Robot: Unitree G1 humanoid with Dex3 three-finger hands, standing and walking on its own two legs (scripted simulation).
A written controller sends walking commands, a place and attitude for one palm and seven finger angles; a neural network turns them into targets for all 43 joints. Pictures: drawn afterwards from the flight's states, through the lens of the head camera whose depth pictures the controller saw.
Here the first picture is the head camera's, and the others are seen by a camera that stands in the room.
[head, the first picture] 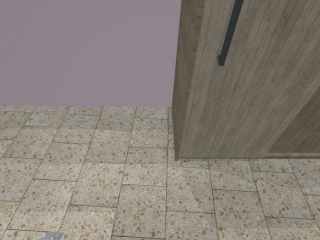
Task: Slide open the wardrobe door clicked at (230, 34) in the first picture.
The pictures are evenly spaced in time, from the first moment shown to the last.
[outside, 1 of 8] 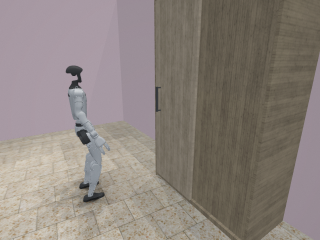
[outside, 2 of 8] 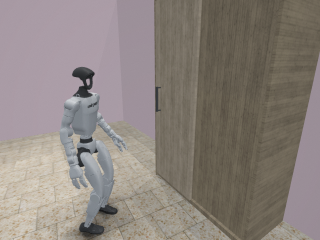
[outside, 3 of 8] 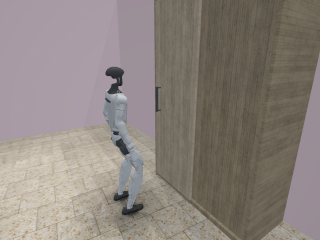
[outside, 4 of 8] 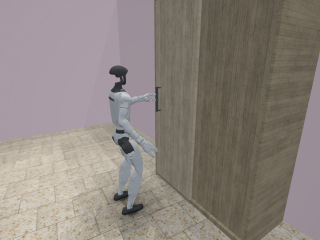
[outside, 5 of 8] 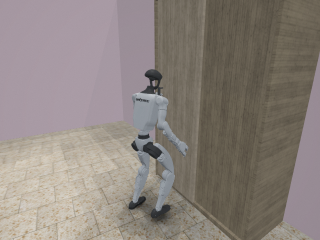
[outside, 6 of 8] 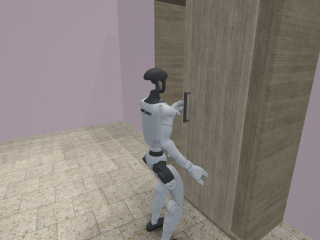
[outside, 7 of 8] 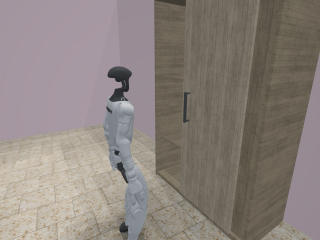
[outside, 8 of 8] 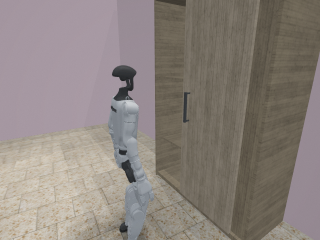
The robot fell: no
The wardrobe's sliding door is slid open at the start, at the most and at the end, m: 0.00 0.45 0.45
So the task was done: yes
